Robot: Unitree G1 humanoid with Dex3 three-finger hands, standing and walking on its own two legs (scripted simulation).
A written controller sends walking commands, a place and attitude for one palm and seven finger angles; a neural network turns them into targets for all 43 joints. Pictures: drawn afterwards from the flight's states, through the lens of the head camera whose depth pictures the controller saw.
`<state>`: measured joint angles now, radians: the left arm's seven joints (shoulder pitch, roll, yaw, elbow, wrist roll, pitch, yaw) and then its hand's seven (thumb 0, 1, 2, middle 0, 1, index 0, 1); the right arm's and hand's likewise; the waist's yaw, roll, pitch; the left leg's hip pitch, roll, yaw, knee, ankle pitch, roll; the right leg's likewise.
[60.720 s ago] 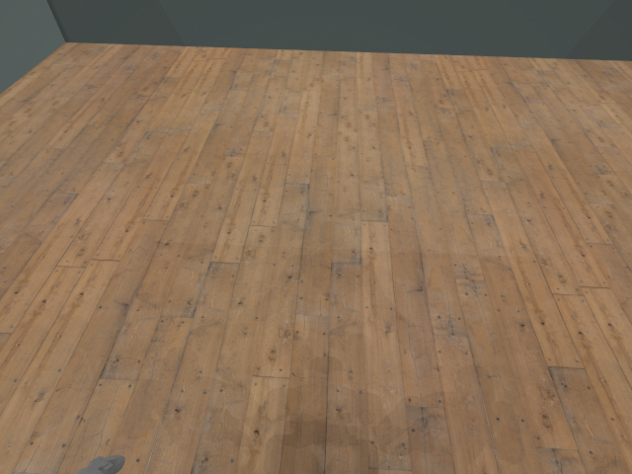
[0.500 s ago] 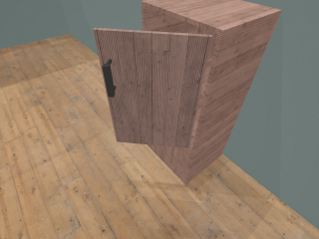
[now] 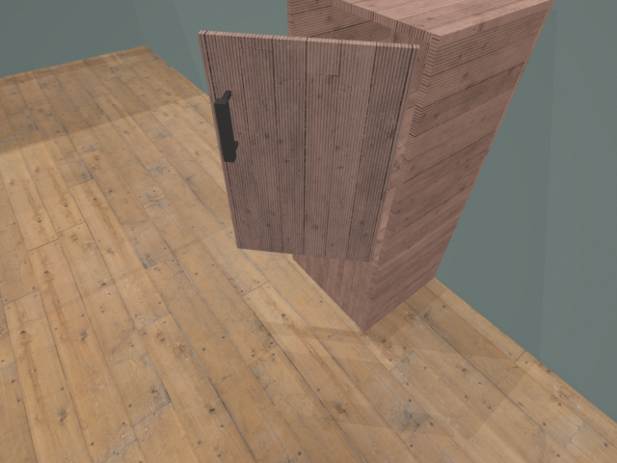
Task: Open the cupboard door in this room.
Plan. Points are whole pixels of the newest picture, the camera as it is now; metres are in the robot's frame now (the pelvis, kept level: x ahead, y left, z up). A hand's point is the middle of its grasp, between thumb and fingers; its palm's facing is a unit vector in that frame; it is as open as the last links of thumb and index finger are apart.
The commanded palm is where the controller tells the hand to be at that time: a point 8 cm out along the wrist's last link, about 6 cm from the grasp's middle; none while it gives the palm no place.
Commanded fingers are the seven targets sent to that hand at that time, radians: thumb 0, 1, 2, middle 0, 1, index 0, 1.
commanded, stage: look again from close up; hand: left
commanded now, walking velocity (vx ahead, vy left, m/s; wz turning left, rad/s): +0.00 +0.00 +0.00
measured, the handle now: (228, 126) +0.72 +0.21 +0.06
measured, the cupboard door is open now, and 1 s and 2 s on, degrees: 45 45 45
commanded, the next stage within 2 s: shuffle to correct the standing spot in 0.02 s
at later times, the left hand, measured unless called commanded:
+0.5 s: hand out of the picture -0.05 +0.20 -0.19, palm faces +0.02 -0.99 -0.17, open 7.4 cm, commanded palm none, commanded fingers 0.00 0.90 0.90 -0.20 -0.30 -0.20 -0.30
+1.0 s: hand out of the picture +0.07 +0.22 -0.17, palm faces -0.07 -0.98 -0.18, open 7.2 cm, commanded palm none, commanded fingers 0.00 0.90 0.90 -0.20 -0.30 -0.20 -0.30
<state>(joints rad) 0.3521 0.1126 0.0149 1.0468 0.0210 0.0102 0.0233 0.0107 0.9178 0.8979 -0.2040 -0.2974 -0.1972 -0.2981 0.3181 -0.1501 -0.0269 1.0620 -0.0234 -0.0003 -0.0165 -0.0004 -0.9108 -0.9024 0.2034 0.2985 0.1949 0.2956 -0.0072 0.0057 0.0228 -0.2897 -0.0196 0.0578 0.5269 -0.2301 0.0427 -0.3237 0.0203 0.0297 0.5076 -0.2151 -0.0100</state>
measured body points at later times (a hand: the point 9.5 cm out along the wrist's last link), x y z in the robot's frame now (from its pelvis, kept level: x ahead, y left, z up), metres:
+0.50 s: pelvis -0.05 +0.03 -0.01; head -0.05 +0.04 +0.43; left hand -0.05 +0.26 -0.18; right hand +0.00 -0.21 -0.15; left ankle -0.05 +0.12 -0.74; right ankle +0.05 -0.11 -0.69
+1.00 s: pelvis +0.03 +0.04 +0.00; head +0.05 +0.05 +0.45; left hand +0.08 +0.27 -0.16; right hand +0.00 -0.21 -0.14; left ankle +0.11 +0.15 -0.72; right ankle -0.02 -0.11 -0.73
